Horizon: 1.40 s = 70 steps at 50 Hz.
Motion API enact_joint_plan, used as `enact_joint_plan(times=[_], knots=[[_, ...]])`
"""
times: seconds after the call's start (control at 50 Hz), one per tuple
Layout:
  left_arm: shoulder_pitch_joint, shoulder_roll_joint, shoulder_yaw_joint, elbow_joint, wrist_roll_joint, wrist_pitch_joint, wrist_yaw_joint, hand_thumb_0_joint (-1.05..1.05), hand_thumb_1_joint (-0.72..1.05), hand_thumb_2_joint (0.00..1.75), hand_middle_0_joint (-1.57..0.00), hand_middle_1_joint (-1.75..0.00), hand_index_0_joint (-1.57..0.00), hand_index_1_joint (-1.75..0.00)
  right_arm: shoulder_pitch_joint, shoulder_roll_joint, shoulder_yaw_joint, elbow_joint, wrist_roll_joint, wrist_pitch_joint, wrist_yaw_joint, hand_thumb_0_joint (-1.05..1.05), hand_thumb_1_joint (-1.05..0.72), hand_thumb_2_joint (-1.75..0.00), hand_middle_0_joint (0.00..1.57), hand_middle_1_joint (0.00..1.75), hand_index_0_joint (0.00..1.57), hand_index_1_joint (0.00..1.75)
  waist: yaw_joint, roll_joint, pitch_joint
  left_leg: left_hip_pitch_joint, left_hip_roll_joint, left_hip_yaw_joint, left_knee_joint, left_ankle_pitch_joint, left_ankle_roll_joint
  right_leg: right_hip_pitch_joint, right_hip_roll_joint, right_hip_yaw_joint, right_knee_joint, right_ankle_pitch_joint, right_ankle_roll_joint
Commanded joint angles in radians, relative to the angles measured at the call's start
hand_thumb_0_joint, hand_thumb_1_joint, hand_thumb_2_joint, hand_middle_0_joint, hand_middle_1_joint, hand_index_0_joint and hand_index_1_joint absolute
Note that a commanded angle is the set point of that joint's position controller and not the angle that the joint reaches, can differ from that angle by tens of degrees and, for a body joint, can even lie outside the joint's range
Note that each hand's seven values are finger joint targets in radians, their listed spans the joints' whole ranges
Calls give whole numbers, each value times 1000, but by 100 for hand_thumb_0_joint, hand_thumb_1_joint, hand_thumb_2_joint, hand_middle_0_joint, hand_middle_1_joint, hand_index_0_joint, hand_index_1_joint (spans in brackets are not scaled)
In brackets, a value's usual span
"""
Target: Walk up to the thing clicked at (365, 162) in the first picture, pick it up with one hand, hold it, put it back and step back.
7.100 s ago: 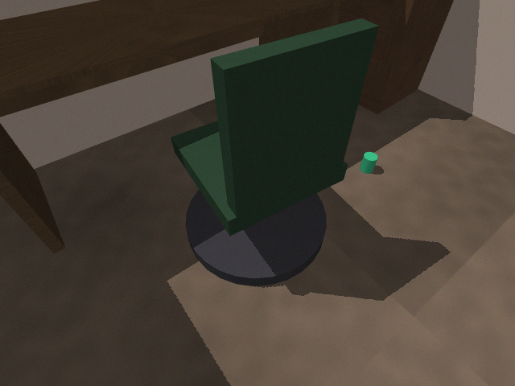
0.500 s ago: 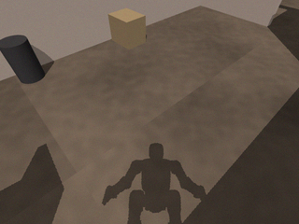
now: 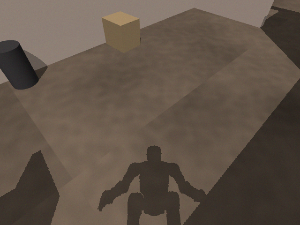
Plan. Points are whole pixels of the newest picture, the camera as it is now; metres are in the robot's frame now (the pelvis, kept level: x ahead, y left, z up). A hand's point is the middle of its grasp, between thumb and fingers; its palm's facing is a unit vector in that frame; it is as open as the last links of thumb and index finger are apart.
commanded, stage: walk up
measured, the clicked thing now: out of the picture +0.50 +1.39 -0.73
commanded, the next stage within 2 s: none
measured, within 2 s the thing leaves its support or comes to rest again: neither
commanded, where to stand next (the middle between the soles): +1.03 +0.02 m, yaw +2 degrees
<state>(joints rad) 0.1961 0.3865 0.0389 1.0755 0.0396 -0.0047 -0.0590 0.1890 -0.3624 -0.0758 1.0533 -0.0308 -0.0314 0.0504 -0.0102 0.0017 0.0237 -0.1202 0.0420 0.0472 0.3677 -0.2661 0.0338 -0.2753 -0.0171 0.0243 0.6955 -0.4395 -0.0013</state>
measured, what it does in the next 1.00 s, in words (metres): walks ahead: right foot, then left foot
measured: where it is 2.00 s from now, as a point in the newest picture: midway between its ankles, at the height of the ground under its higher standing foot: (151, 143)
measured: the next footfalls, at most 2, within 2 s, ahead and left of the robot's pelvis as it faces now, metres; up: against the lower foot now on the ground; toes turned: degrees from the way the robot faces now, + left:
right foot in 0.14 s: +0.14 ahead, -0.17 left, +0.00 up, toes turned -4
left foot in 0.58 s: +0.37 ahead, +0.13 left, +0.00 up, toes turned +7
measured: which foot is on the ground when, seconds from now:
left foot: down 0.00-0.14, up 0.16-0.56, down 0.58-1.00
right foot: up 0.00-0.12, down 0.14-0.62, up 0.64-1.00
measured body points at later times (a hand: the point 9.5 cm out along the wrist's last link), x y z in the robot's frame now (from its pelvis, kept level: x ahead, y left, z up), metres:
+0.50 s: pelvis +0.17 -0.04 -0.01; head +0.17 -0.03 +0.44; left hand +0.18 +0.29 -0.13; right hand +0.24 -0.36 -0.12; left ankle +0.29 +0.12 -0.72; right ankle +0.10 -0.16 -0.75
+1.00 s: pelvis +0.42 +0.00 -0.01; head +0.44 -0.01 +0.43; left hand +0.52 +0.32 -0.12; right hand +0.45 -0.32 -0.13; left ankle +0.33 +0.12 -0.75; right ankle +0.56 -0.14 -0.73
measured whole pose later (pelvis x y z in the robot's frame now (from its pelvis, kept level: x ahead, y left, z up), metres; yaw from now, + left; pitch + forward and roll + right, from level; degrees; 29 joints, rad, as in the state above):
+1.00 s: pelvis +0.42 +0.00 -0.01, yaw +1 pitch -2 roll +1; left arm 0.22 0.43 0.06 0.89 0.01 -0.05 -0.09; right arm 0.35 -0.41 -0.06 0.86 -0.01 -0.07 0.05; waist -0.04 -0.02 0.09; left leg -0.02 0.03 0.11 0.43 -0.37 -0.01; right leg -0.49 -0.08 -0.01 0.63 -0.13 -0.02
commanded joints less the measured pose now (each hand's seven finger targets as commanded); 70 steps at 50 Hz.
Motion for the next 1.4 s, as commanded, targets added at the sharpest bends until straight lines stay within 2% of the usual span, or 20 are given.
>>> enact_joint_plan(times=[0.0,0.1,0.12,0.14,0.18,0.28,0.4,0.52,0.56,0.58,0.6,0.62,0.72,0.84,1.0,1.04,1.06,1.08,1.2,1.38], knots=[[-119,224,61,-134,-13,-51,-12,0,90,90,-20,-30,-20,-30,-5,-304,-80,-92,-10,-34,-10,0,-90,-90,20,30,20,30,-27,128,61,124,268,-288,-221,-311,185,-285,-68,13,17,-20,-12],[243,243,107,-27,-14,-60,-1,0,90,90,-20,-30,-20,-30,-171,-257,-70,-169,-8,-12,2,0,-90,-90,20,30,20,30,169,56,-44,-321,111,-40,158,-367,81,391,-19,-67,-225,229,-9],[354,305,128,2,-7,-66,16,0,90,90,-20,-30,-20,-30,-145,-180,-45,-177,-15,-6,1,0,-90,-90,20,30,20,30,213,-203,-75,-502,-16,66,467,-434,47,523,-58,29,-318,53,-12],[384,368,147,-24,9,-69,29,0,90,90,-20,-30,-20,-30,-118,-137,-25,-192,-11,2,2,0,-90,-90,20,30,20,30,227,-314,-17,-655,-124,-79,723,-428,11,431,-242,370,-458,-297,-29],[71,404,129,-158,0,-75,34,0,90,90,-20,-30,-20,-30,-33,-260,-58,-176,12,10,1,0,-90,-90,20,30,20,30,74,-136,91,-555,-35,-216,769,-201,-2,123,-417,645,-685,-598,-138],[-18,284,96,-186,-25,-102,32,0,90,90,-20,-30,-20,-30,118,-256,-55,-95,27,2,22,0,-90,-90,20,30,20,30,-14,-151,122,-446,15,-192,668,32,-28,68,-227,187,-599,-146,-137],[41,312,114,-206,-21,-114,37,0,90,90,-20,-30,-20,-30,-14,-257,-55,-185,7,-4,47,0,-90,-90,20,30,20,30,35,-93,151,-476,54,-159,427,77,-59,121,-260,108,-596,-93,-186],[75,309,107,-215,-20,-100,30,0,90,90,-20,-30,-20,-30,-43,-228,-57,-225,0,-19,49,0,-90,-90,20,30,20,30,41,-69,70,-264,49,14,216,102,-14,193,-240,-27,-401,334,-162],[63,279,92,-227,-26,-93,31,0,90,90,-20,-30,-20,-30,145,-256,-79,-174,-8,-31,31,0,-90,-90,20,30,20,30,-55,53,-33,2,-14,46,129,107,24,144,-179,-96,-70,564,-131],[119,219,70,-229,-32,-84,35,0,90,90,-20,-30,-20,-30,310,-318,-103,-136,-21,-39,15,0,-90,-90,20,30,20,30,-118,196,-138,227,41,-69,116,-14,81,-12,-108,-134,238,481,-88],[169,129,50,-247,-46,-79,31,0,90,90,-20,-30,-20,-30,339,-404,-126,-161,-20,-49,-2,0,-90,-90,20,30,20,30,-104,422,-150,377,289,-529,17,-113,157,-319,76,-112,483,-22,-36],[139,234,71,-245,-44,-75,41,0,90,90,-20,-30,-20,-30,301,-426,-128,-184,23,-52,-1,0,-90,-90,20,30,20,30,-106,289,-183,367,373,-781,-104,-159,252,-368,75,31,546,-126,-64],[137,225,53,-208,-63,-69,25,0,90,90,-20,-30,-20,-30,125,-287,-62,-231,38,-62,-22,0,-90,-90,20,30,20,30,0,140,10,13,234,-225,-90,214,151,-256,-43,82,426,122,-46],[30,203,52,-255,-37,-62,-12,0,90,90,-20,-30,-20,-30,125,-297,-58,-269,27,-81,-19,0,-90,-90,20,30,20,30,-13,122,91,-24,238,-104,-147,218,202,-284,-84,-7,128,219,8],[77,199,77,-230,-29,-77,-12,0,90,90,-20,-30,-20,-30,103,-304,-57,-299,32,-58,-21,0,-90,-90,20,30,20,30,47,64,-24,-57,194,-35,119,299,122,92,-14,-108,-163,356,-44],[268,298,120,-188,-21,-93,11,0,90,90,-20,-30,-20,-30,193,-213,-21,-305,30,-57,-20,0,-90,-90,20,30,20,30,123,-199,-165,-227,54,58,573,179,64,404,-86,51,-247,153,-88],[291,367,135,-205,-25,-98,22,0,90,90,-20,-30,-20,-30,245,-157,-1,-312,30,-52,-17,0,-90,-90,20,30,20,30,107,-328,-163,-431,-58,10,756,-251,25,480,-339,468,-348,33,-145],[264,389,133,-214,-39,-95,23,0,90,90,-20,-30,-20,-30,207,-275,-28,-293,34,-43,-24,0,-90,-90,20,30,20,30,115,-244,-132,-507,-51,-41,844,-271,17,456,-416,672,-435,17,-250],[121,252,88,-259,-48,-108,38,0,90,90,-20,-30,-20,-30,204,-226,-23,-229,43,-24,-10,0,-90,-90,20,30,20,30,17,-144,32,-363,9,-134,723,-29,5,101,-201,133,-418,460,-154],[150,278,97,-307,-25,-112,31,0,90,90,-20,-30,-20,-30,7,-203,-36,-295,13,-26,28,0,-90,-90,20,30,20,30,66,-118,88,-349,50,-41,291,110,-34,75,-230,34,-442,241,-197]])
